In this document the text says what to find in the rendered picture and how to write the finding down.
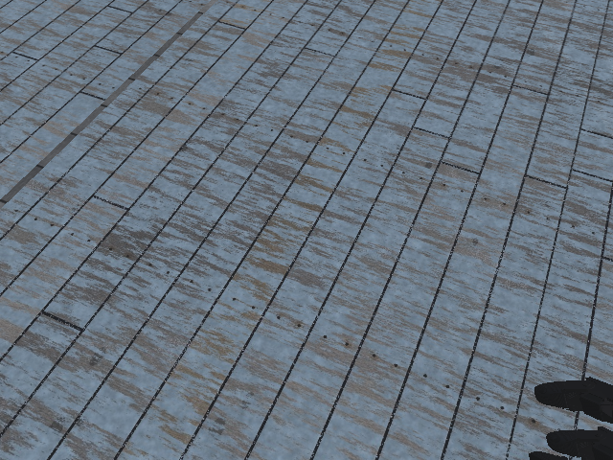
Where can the right robot hand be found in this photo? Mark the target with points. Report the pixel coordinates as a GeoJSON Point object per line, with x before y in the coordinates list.
{"type": "Point", "coordinates": [594, 398]}

